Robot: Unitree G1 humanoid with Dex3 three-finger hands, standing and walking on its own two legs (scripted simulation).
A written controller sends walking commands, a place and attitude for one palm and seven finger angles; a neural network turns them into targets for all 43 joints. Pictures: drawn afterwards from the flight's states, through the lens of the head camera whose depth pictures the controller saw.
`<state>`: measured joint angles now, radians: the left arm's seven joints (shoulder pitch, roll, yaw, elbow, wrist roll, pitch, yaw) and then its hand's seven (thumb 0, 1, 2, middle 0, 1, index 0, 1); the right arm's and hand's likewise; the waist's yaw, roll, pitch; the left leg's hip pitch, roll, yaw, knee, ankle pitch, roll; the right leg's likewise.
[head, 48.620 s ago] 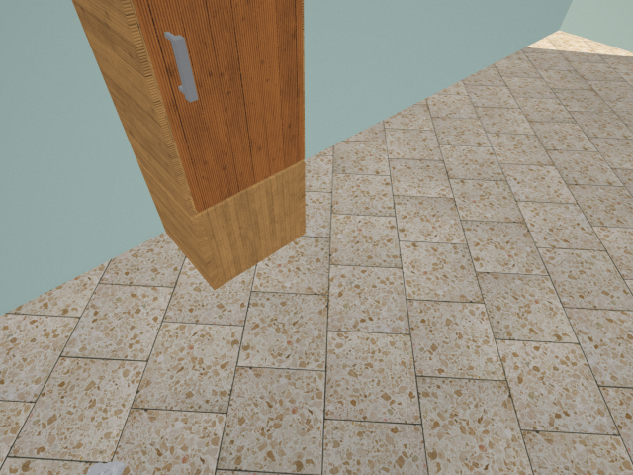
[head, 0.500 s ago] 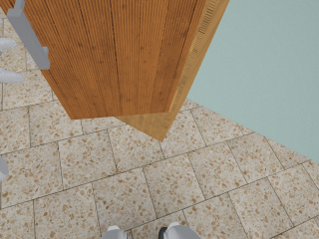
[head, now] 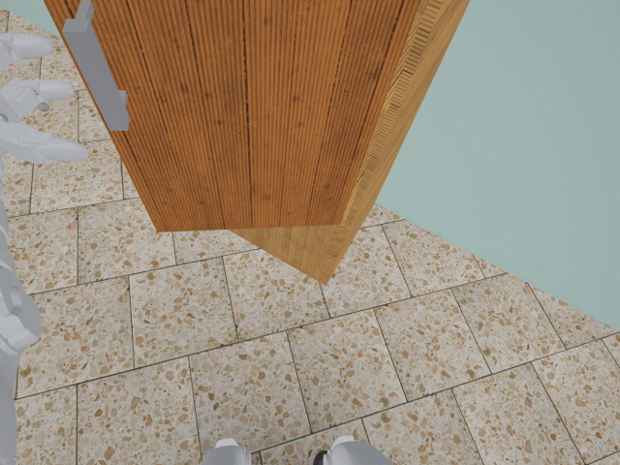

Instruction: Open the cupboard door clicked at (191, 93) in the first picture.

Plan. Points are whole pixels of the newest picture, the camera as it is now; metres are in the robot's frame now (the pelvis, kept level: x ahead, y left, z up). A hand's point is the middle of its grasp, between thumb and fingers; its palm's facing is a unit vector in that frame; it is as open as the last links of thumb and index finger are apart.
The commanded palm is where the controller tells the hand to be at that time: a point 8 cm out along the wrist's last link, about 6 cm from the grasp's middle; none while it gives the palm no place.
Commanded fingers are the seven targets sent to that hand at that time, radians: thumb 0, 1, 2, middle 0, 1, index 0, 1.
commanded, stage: move the hooked fingers beside the handle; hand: left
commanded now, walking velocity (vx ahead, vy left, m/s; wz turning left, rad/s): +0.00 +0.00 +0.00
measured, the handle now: (103, 70) +0.57 +0.21 +0.13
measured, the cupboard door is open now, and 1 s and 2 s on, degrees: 36 36 35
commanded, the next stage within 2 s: slide the fingers in behind the handle in 0.24 s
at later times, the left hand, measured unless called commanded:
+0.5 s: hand (50, 99) +0.52 +0.26 +0.13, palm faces +0.03 -1.00 +0.01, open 14.0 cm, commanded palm +0.51 +0.30 +0.12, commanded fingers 0.00 -0.50 0.30 -0.30 -1.20 -0.30 -1.20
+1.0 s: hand (66, 104) +0.52 +0.25 +0.12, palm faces +0.07 -1.00 +0.02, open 14.3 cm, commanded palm +0.51 +0.27 +0.12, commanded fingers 0.00 -0.50 0.30 -0.30 -1.20 -0.30 -1.20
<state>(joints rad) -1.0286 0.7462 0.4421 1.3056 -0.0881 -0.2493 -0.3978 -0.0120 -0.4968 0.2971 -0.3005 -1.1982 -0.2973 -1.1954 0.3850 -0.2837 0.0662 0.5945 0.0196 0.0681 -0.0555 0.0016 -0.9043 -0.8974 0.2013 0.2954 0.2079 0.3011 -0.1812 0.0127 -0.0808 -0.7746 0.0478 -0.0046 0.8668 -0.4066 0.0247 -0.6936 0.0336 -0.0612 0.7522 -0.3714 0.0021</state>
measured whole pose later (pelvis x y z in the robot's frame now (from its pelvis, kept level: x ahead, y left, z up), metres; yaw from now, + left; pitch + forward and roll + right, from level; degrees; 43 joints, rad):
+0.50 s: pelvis +0.00 +0.00 +0.00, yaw -1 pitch +20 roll -4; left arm -1.03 0.81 0.49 1.29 -0.09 -0.23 -0.43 -0.01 -0.50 0.30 -0.30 -1.20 -0.30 -1.20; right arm 0.50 -0.29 0.06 0.62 0.01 0.08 -0.06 0.00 -0.90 -0.90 0.20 0.30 0.21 0.30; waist -0.21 0.02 -0.08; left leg -0.81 0.07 0.01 0.87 -0.40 0.02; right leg -0.73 0.05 -0.05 0.74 -0.35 0.00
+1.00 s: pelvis +0.01 +0.00 +0.00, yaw +0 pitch +19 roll -4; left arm -1.01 0.65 0.39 1.23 -0.12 -0.24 -0.31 -0.01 -0.50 0.30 -0.30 -1.20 -0.23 -1.19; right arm 0.43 -0.27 0.04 0.64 0.00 0.06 -0.02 0.00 -0.90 -0.90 0.20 0.30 0.21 0.30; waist -0.16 0.02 -0.10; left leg -0.79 0.05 -0.01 0.88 -0.42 0.02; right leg -0.70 0.03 -0.07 0.75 -0.38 0.00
